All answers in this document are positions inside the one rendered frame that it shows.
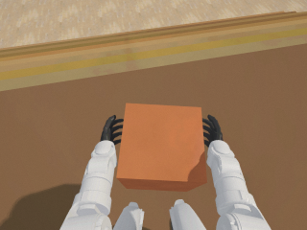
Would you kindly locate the left robot hand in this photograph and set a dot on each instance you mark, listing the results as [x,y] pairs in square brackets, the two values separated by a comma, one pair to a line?
[109,128]

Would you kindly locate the right robot hand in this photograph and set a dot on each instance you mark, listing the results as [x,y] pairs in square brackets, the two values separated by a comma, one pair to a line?
[214,130]

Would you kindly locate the left robot upper arm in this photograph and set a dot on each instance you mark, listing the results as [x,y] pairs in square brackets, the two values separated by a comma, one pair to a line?
[96,221]

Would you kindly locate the robot left forearm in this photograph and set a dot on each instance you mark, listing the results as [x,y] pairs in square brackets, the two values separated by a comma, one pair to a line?
[94,196]

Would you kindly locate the right robot upper arm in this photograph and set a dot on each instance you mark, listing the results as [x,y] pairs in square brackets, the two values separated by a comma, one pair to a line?
[235,221]

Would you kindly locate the right robot thigh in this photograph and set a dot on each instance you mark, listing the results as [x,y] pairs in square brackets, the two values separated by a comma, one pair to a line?
[183,217]

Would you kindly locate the carton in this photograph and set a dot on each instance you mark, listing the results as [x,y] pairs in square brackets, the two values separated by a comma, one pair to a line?
[162,148]

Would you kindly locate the robot left shin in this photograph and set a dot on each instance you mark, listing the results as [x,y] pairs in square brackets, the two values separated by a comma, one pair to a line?
[133,204]

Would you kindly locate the robot right forearm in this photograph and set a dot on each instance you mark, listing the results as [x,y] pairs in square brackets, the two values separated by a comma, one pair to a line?
[230,185]

